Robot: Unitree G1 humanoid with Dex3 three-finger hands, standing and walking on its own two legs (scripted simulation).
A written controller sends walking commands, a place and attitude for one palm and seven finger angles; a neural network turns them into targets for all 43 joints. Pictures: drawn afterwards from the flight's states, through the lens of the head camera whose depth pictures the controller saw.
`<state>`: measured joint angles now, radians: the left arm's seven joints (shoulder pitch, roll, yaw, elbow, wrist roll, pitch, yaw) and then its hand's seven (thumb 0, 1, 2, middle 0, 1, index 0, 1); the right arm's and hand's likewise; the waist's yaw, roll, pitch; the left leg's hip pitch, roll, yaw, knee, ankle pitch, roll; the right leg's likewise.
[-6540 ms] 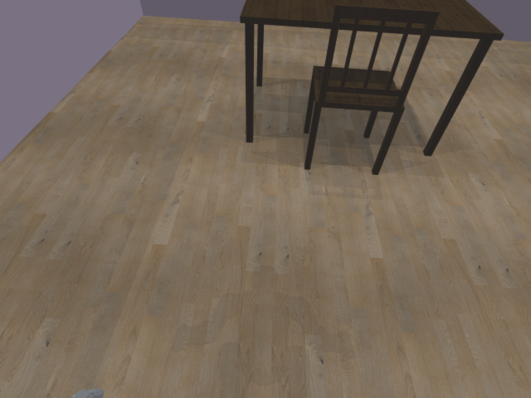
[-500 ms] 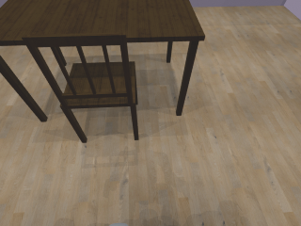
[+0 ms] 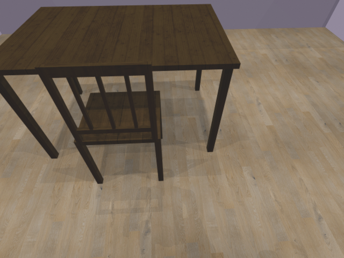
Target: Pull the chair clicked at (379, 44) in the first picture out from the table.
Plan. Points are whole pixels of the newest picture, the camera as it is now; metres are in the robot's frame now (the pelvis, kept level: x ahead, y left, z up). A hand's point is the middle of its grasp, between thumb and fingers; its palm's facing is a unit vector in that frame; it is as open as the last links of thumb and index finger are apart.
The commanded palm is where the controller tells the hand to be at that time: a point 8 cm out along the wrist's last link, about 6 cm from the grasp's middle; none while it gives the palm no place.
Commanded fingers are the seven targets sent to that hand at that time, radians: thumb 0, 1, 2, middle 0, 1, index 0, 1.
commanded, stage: take the last steps up to it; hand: left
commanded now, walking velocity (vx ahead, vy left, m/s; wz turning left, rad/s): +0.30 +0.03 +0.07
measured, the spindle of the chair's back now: (106, 104) +0.70 +0.29 -0.10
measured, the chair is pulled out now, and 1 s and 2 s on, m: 0.00 0.00 0.00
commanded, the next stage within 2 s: come to a stop and stand still in 0.54 s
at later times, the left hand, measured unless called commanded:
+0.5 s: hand out of the picture +0.07 +0.17 -0.18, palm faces +0.18 -0.97 -0.13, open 7.3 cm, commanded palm none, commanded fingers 0.00 0.90 0.90 -0.20 -0.30 -0.20 -0.30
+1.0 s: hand (105, 197) +0.33 +0.23 -0.17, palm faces +0.06 -0.96 -0.28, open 7.3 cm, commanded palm none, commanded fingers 0.00 0.90 0.90 -0.20 -0.30 -0.20 -0.30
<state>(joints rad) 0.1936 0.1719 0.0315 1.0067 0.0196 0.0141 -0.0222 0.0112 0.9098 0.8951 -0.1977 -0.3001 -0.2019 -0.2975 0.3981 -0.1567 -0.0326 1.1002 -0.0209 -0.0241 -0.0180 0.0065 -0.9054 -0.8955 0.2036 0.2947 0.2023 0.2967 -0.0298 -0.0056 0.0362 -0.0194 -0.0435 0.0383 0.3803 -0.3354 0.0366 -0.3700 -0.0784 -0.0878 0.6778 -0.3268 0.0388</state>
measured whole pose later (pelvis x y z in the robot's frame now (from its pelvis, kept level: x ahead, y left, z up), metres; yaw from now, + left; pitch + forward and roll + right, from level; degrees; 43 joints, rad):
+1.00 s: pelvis +0.26 +0.02 -0.01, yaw +2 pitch -2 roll +1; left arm 0.17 0.20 0.04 1.00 0.02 0.03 0.03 0.01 0.92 0.89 -0.20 -0.30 -0.20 -0.30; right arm 0.22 -0.15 -0.05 1.07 -0.01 0.03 -0.03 0.00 -0.91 -0.90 0.20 0.29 0.20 0.30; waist -0.01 0.01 0.09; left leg -0.18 0.03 0.15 0.57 -0.34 0.01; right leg -0.29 -0.03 -0.07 0.59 -0.25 -0.02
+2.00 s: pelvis +0.20 +0.06 +0.00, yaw +1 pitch -2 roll +0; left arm 0.33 0.12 -0.02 1.13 0.01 -0.01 0.03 0.01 0.91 0.89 -0.20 -0.30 -0.21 -0.30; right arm 0.34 -0.14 0.01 1.05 -0.01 -0.02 -0.03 0.01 -0.91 -0.90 0.20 0.29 0.20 0.30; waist 0.00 0.04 0.01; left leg -0.15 -0.01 0.04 0.51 -0.33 0.01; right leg -0.28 -0.04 -0.02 0.52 -0.21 0.02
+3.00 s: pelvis +0.22 +0.04 +0.00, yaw +1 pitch -1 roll +1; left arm 0.32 0.13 0.00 1.13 0.01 0.00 0.02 0.01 0.91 0.89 -0.20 -0.30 -0.20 -0.30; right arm 0.33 -0.11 0.01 1.14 -0.02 -0.02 -0.03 0.00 -0.91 -0.90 0.20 0.29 0.20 0.30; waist 0.00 0.00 0.02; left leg -0.10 0.02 0.03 0.44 -0.32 -0.02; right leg -0.26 -0.02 -0.03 0.51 -0.23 -0.02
